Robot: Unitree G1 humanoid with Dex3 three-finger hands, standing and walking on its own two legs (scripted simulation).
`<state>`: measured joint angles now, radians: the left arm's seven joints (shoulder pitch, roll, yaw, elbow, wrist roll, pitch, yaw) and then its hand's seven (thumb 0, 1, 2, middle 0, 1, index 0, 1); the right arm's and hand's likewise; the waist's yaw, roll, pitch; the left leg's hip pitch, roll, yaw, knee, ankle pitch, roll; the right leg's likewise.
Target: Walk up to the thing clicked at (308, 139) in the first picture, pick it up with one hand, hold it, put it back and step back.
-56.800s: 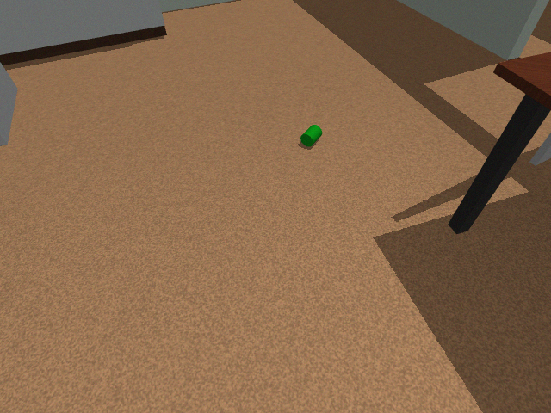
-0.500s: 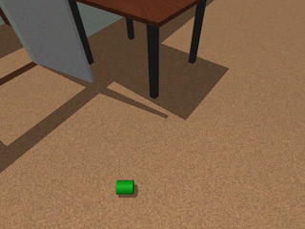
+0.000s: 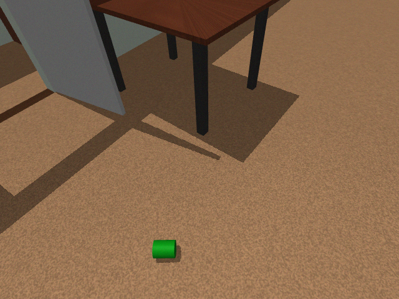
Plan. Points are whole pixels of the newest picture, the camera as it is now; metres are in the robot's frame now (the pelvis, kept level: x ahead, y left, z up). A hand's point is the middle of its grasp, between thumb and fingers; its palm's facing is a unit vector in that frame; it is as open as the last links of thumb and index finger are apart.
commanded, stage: stand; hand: left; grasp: from above
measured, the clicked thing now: (164, 248) +0.49 +0.22 -0.74
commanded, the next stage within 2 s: step back in 1.50 s
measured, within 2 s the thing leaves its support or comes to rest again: neither
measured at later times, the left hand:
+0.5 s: hand out of the picture +0.08 +0.23 -0.16, palm faces +0.02 -0.94 -0.33, open 7.4 cm
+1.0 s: hand out of the picture +0.08 +0.23 -0.15, palm faces +0.00 -0.94 -0.34, open 7.4 cm
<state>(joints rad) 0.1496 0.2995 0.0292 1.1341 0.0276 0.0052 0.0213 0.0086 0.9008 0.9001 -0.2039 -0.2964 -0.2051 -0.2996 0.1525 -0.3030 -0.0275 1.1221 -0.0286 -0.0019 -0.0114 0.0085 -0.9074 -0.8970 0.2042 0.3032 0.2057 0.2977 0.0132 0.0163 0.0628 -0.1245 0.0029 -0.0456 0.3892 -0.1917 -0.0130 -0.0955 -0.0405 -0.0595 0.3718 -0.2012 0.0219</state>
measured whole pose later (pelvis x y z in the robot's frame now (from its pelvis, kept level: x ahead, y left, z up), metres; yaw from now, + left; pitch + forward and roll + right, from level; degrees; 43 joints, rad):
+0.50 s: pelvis +0.01 -0.01 +0.00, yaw +0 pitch -4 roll +0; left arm 0.11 0.30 0.03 1.16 0.02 0.00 0.01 0.01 0.90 0.90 -0.20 -0.30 -0.21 -0.30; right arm 0.13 -0.32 -0.01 1.14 -0.02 -0.01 -0.01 0.01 -0.91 -0.90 0.20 0.30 0.21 0.30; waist 0.01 0.02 0.06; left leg -0.11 0.02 -0.05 0.35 -0.19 -0.03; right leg -0.08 -0.02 -0.06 0.34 -0.20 0.01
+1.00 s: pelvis +0.01 -0.01 +0.00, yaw +0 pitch -3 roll +0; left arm 0.11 0.32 0.02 1.15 0.01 0.00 0.00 0.01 0.90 0.90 -0.20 -0.30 -0.21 -0.30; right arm 0.12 -0.33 0.00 1.15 -0.02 -0.01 0.00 0.01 -0.91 -0.90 0.20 0.30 0.21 0.30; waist 0.01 0.02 0.06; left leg -0.10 0.02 -0.04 0.32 -0.17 -0.03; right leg -0.09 -0.02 -0.06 0.33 -0.19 0.00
